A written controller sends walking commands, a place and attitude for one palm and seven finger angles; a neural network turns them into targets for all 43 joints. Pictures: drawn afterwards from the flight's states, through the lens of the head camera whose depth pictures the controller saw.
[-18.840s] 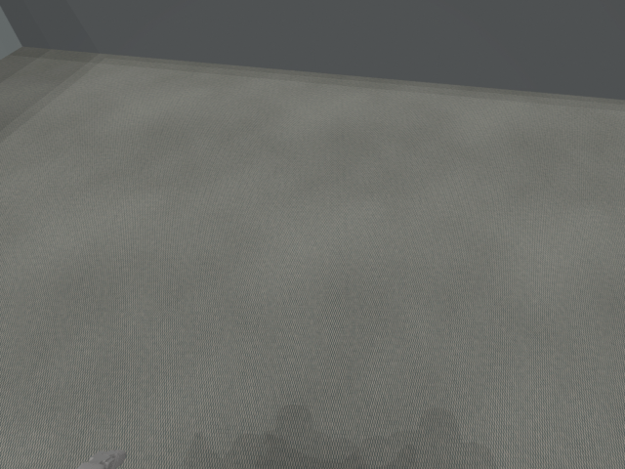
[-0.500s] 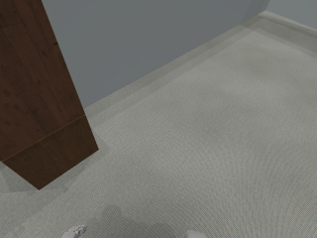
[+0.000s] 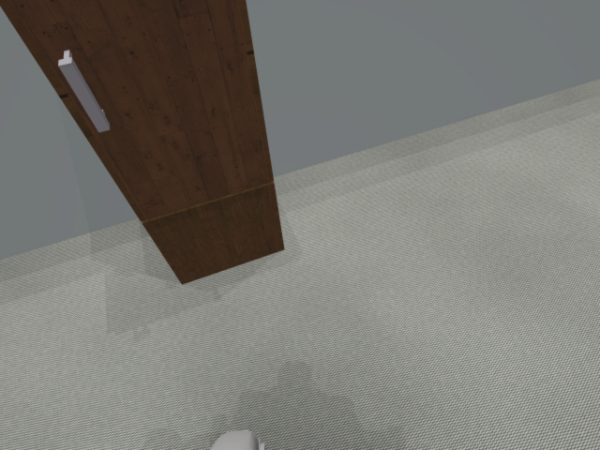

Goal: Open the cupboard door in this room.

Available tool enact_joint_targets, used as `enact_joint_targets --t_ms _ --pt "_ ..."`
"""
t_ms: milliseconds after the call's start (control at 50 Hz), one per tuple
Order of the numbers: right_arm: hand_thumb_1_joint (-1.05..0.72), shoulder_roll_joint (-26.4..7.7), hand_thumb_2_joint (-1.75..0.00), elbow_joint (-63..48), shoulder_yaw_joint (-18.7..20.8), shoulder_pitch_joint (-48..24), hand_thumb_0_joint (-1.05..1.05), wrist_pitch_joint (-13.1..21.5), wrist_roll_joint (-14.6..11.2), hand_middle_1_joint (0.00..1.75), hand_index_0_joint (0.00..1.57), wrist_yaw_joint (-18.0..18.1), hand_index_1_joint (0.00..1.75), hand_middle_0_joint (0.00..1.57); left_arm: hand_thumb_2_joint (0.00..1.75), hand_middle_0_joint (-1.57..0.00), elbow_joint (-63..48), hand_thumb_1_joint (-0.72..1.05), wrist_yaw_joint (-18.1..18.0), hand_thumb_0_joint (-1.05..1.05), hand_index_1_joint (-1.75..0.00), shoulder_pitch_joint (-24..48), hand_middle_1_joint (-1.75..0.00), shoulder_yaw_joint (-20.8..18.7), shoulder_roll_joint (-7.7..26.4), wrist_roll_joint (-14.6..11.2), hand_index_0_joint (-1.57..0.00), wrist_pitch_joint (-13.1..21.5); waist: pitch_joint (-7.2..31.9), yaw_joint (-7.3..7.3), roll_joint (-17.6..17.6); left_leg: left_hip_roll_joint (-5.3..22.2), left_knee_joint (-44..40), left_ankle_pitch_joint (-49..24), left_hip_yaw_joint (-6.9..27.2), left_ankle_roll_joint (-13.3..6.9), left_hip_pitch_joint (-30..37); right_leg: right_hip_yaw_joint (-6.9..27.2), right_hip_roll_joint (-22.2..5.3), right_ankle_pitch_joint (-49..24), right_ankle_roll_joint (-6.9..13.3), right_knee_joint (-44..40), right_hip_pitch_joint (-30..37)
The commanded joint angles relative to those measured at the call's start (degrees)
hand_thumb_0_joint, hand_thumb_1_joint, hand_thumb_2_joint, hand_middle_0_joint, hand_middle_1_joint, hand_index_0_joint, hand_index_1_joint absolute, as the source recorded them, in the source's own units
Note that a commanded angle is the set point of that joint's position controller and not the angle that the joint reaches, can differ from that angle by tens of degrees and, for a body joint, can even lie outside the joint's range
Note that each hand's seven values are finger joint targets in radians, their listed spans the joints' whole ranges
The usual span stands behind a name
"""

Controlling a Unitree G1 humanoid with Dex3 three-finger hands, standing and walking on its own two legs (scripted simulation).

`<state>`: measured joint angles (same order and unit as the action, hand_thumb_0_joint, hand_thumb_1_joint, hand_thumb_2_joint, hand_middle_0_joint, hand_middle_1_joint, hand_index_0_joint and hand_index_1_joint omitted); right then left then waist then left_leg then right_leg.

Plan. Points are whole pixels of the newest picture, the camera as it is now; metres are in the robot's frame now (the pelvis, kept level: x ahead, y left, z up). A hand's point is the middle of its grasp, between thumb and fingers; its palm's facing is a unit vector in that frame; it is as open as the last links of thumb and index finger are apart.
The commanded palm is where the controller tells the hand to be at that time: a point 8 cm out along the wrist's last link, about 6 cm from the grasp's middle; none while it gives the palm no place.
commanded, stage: turn to face it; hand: left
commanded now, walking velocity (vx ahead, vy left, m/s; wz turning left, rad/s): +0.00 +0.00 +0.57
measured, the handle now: (86, 92) +0.72 +0.46 +0.08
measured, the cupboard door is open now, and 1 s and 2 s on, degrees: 0 0 0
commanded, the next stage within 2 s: take the last steps up to it in 0.54 s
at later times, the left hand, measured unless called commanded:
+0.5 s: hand out of the picture +0.01 +0.25 -0.16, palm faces +0.24 -0.93 -0.29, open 7.4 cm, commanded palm none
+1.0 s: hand out of the picture -0.11 +0.20 -0.19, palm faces +0.39 -0.90 -0.19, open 7.3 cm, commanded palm none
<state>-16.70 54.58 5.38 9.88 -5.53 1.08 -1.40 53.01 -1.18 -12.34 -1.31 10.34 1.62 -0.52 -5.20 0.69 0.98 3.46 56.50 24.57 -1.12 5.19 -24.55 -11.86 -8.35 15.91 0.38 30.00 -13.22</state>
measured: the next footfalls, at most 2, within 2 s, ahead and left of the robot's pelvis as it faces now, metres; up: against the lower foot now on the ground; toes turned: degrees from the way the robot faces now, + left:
left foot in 0.14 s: -0.01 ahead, +0.16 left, +0.00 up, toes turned +12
right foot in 0.54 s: +0.06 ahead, -0.08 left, +0.00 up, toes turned +9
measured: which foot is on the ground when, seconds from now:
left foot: up 0.00-0.12, down 0.14-0.54, up 0.56-0.94, down 0.96-1.00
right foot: down 0.00-0.14, up 0.16-0.52, down 0.54-0.98, up 1.00-1.00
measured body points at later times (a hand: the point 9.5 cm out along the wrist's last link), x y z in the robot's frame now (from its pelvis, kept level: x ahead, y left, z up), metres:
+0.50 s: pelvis -0.01 +0.02 -0.01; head +0.02 +0.02 +0.44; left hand +0.00 +0.30 -0.14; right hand +0.13 -0.19 -0.16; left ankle -0.05 +0.16 -0.74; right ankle +0.02 -0.09 -0.72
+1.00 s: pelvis -0.01 +0.03 -0.01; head -0.01 +0.05 +0.44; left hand -0.13 +0.25 -0.17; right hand +0.10 -0.18 -0.15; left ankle -0.08 +0.14 -0.74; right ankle +0.02 -0.08 -0.73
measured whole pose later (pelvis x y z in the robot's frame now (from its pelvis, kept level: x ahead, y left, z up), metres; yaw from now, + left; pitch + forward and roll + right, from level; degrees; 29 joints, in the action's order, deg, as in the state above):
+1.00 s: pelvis -0.01 +0.03 -0.01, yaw +20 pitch -1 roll +0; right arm -10.0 61.1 2.6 15.0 0.4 1.5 -0.2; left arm 64.2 -0.2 -19.9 -2.4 11.4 1.1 -0.1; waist -0.7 -1.2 -1.6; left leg 3.9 28.7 17.2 -6.2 0.9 -10.2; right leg -9.0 -4.8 20.9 -0.3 34.2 -14.2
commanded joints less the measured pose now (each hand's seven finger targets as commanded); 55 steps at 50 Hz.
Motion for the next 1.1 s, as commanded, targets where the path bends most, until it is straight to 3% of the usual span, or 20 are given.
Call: enact_joint_targets --t_ms 0,80,100,120,160,240,400,480,500,520,540,600,640,800,900,920,940,960,980,1080 --pt "-0.9 -1.6 -0.9 -6.5 -0.7 -4.9 0.0 2.6 -0.6 0.3 0.2 -0.1 0.3 0.2 0.9 -0.2 -2.6 0.9 -0.4 0.0 -0.3 -3.3 -0.3 -4.3 15.4 0.1 -0.2 0.5 7.1 -3.5 -15.6 -1.3 -10.4 3.1 -3.6 -1.1 -0.5 9.5 -13.4 -26.7 7.4 -6.8 9.9" --pt "-0.9 -3.8 -0.9 -5.5 -0.5 0.5 0.0 3.9 -0.5 0.3 0.2 0.1 0.3 0.2 0.9 -0.2 -2.1 0.9 0.0 0.0 -0.3 -2.3 -0.3 -4.6 15.4 -0.6 -0.2 -0.2 11.4 0.09 -10.0 -1.6 -33.1 -12.6 -5.2 -2.9 15.9 3.1 -11.3 -22.7 1.3 4.2 4.4" --pt "-0.9 -9.1 -0.9 -5.3 0.7 2.6 0.0 4.6 -0.1 0.3 0.2 0.3 0.3 0.2 0.9 -0.2 -3.0 0.9 0.3 0.0 -0.3 -3.2 -0.3 -4.3 13.0 -0.9 -0.2 -0.5 13.4 1.34 1.9 7.7 -36.9 -22.7 5.8 -6.3 26.7 0.7 -7.0 -8.6 -2.4 14.4 -7.1" --pt "-0.9 -14.8 -0.9 -4.9 2.0 5.1 0.0 4.5 -0.1 0.3 0.2 0.5 0.3 0.2 0.9 -0.2 -5.2 0.9 0.7 0.0 -0.3 -0.7 -0.3 -2.9 9.1 -0.8 -0.2 -0.6 11.9 3.38 17.0 20.9 -35.9 -44.4 20.4 -13.0 30.6 1.4 -0.7 21.0 -5.8 25.1 -22.0" --pt "-0.9 -13.1 -0.9 -3.1 1.7 6.2 0.0 4.4 -0.2 0.3 0.2 1.6 0.3 0.2 0.9 -0.2 -5.1 0.9 -0.1 0.0 -0.3 3.8 -0.3 -2.7 9.1 -0.6 -0.2 -1.5 11.0 3.98 15.8 18.8 -34.1 -49.0 17.2 -15.6 26.4 8.8 0.1 18.6 -5.7 33.7 -22.9" --pt "-0.9 -8.3 -0.9 -5.6 -0.1 -3.1 0.0 4.7 -0.1 0.3 0.2 1.9 0.3 0.2 0.9 -0.2 -1.8 0.9 0.8 0.0 -0.3 0.1 -0.3 -3.0 10.3 -0.9 -0.2 -1.2 7.4 -0.48 9.7 10.4 -34.2 -43.7 8.0 -13.3 19.8 9.5 1.6 8.6 -6.0 34.2 -18.1" --pt "-0.9 -7.3 -0.9 -4.4 0.3 -1.0 0.0 4.3 0.2 0.3 0.2 1.8 0.3 0.2 0.9 -0.2 -2.4 0.9 0.3 0.0 -0.3 1.7 -0.3 -2.0 8.2 -1.3 -0.2 -1.0 6.2 0.54 8.4 10.3 -34.2 -39.6 12.9 -14.6 17.1 9.0 4.6 10.0 -5.5 16.8 -10.0" --pt "-0.9 -5.7 -0.9 -4.2 0.2 -2.9 0.0 4.2 -0.2 0.3 0.2 1.8 0.3 0.2 0.9 -0.2 -0.1 0.9 0.0 0.0 -0.3 -4.9 -0.3 -2.3 8.7 -1.2 -0.2 0.4 7.3 -2.88 6.0 6.6 -28.3 -30.2 13.0 -10.8 9.3 7.9 5.1 -4.2 -4.5 -4.0 5.1" --pt "-0.9 -3.2 -0.9 -4.1 -0.2 -1.6 0.0 4.4 -0.7 0.3 0.2 1.5 0.3 0.2 0.9 -0.2 0.3 0.9 -0.2 0.0 -0.3 -6.3 -0.3 -2.7 11.5 -0.6 -0.2 1.2 8.5 -3.2 -2.3 2.1 -21.6 -19.7 8.8 -7.2 4.1 14.3 -1.7 -10.9 -2.8 -9.3 11.1" --pt "-0.9 0.4 -0.9 -5.4 -0.9 -1.0 0.0 4.4 -1.0 0.3 0.2 1.2 0.3 0.2 0.9 -0.2 0.0 0.9 -0.5 0.0 -0.3 -6.3 -0.3 -3.4 15.9 0.0 -0.2 1.6 7.5 -2.92 -16.5 -5.6 -11.1 3.1 1.9 -3.6 -4.4 27.7 -14.6 -20.5 3.5 -11.6 13.3" --pt "-0.9 -2.2 -0.9 -5.3 -0.3 -1.7 0.0 3.0 -0.5 0.3 0.2 1.7 0.3 0.2 0.9 -0.2 -0.6 0.9 -0.7 0.0 -0.3 -6.7 -0.3 -3.9 16.0 -0.6 -0.2 1.6 7.8 -4.18 -18.1 -3.9 -1.6 10.6 5.4 -3.8 -1.7 29.7 -18.7 -20.5 7.6 -13.8 5.6" --pt "-0.9 -1.5 -0.9 -1.5 0.0 0.1 0.0 2.3 -0.2 0.3 0.2 1.0 0.3 0.2 0.9 -0.2 -2.2 0.9 -0.7 0.0 -0.3 0.8 -0.3 -3.0 11.3 -0.7 -0.2 1.4 3.2 -0.84 -8.6 -2.4 10.7 1.3 5.3 -3.4 -2.9 19.3 -11.0 -15.4 7.2 -12.6 1.0" --pt "-0.9 -0.5 -0.9 -0.1 -0.3 2.5 0.0 2.3 -0.1 0.3 0.2 0.8 0.3 0.2 0.9 -0.2 -2.0 0.9 -0.7 0.0 -0.3 1.0 -0.3 -2.6 9.7 -0.6 -0.2 1.8 4.6 -0.54 -10.3 -1.7 9.8 -2.2 4.0 -2.7 -1.8 15.4 -8.9 -13.0 5.6 -13.4 1.9" --pt "-0.9 2.5 -0.9 0.6 -1.5 -0.6 0.0 4.6 0.4 0.3 0.2 0.2 0.3 0.2 0.9 -0.2 4.6 0.9 0.1 0.0 -0.3 -7.7 -0.3 -3.0 10.2 0.1 -0.2 2.9 3.2 -4.71 -10.3 0.9 -13.1 0.8 -2.6 -3.1 0.1 18.2 -10.1 8.6 7.8 -19.7 6.9" --pt "-0.9 3.9 -0.9 5.2 -2.4 10.1 0.0 6.6 0.1 0.3 0.2 1.1 0.3 0.2 0.9 -0.2 7.3 0.9 0.6 0.0 -0.3 -4.6 -0.3 -2.8 9.3 -0.9 -0.2 2.3 4.9 0.3 -6.7 -0.8 -33.9 -8.1 -7.4 -4.1 19.8 11.4 -4.8 13.1 4.1 -13.4 -2.7" --pt "-0.9 1.5 -0.9 6.5 -2.0 13.1 0.0 7.1 0.1 0.3 0.2 1.6 0.3 0.2 0.9 -0.2 7.0 0.9 0.9 0.0 -0.3 -4.2 -0.3 -2.3 6.8 -1.2 -0.2 2.1 4.8 1.67 0.6 3.2 -37.5 -4.3 -1.2 -5.2 26.8 9.2 -2.0 14.2 1.9 -7.0 -10.4" --pt "-0.9 -2.6 -0.9 7.2 -0.9 16.5 0.0 7.3 0.5 0.3 0.2 1.9 0.3 0.2 0.9 -0.2 6.0 0.9 1.5 0.0 -0.3 -3.5 -0.3 -1.6 3.8 -1.2 -0.2 2.1 3.3 3.23 12.7 13.8 -43.8 6.9 13.3 -9.0 29.2 4.1 3.4 13.0 -0.4 5.9 -19.1" --pt "-0.9 -6.4 -0.9 7.0 -0.3 18.6 0.0 6.9 0.8 0.3 0.2 2.2 0.3 0.2 0.9 -0.2 3.6 0.9 1.7 0.0 -0.3 0.1 -0.3 -1.2 3.1 -0.7 -0.2 2.0 -1.1 4.96 15.5 20.9 -50.4 15.2 23.4 -13.7 25.4 3.1 5.2 15.2 -0.8 15.6 -24.8" --pt "-0.9 -5.7 -0.9 7.5 -0.2 18.3 0.0 6.9 0.9 0.3 0.2 2.4 0.3 0.2 0.9 -0.2 3.0 0.9 1.8 0.0 -0.3 3.8 -0.3 -1.7 4.0 0.0 -0.2 1.4 -5.4 5.2 15.5 21.9 -52.4 15.6 23.7 -14.9 20.7 7.1 2.9 13.6 -0.5 23.4 -26.6" --pt "-0.9 -0.6 -0.9 6.5 -1.7 12.9 0.0 8.9 0.2 0.3 0.2 2.9 0.3 0.2 0.9 -0.2 6.3 0.9 2.9 0.0 -0.3 -1.4 -0.3 -1.9 3.2 -0.3 -0.2 1.7 -2.2 0.4 6.7 14.3 -48.1 -10.5 6.4 -12.7 21.8 8.6 0.9 0.8 -2.3 28.8 -24.4"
